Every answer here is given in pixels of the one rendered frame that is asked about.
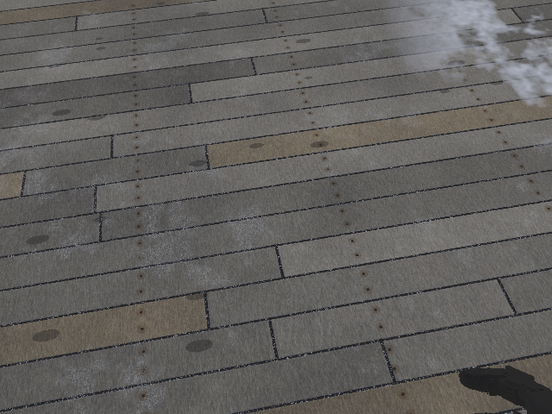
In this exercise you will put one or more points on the right robot hand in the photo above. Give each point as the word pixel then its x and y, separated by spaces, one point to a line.
pixel 511 384

